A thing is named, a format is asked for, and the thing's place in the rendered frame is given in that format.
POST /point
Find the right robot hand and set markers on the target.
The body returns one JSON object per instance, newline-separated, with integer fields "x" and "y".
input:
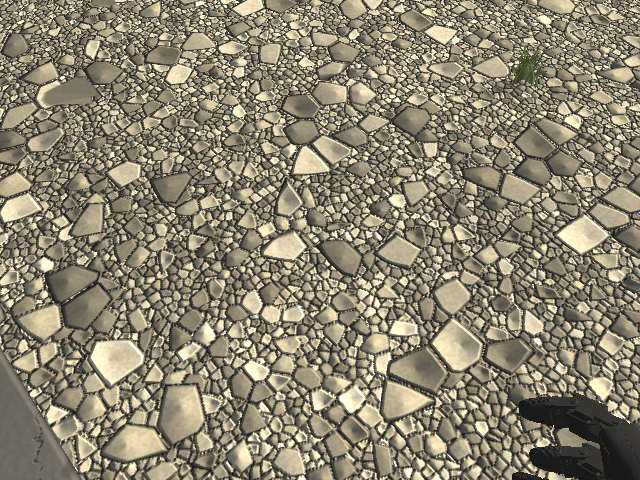
{"x": 618, "y": 457}

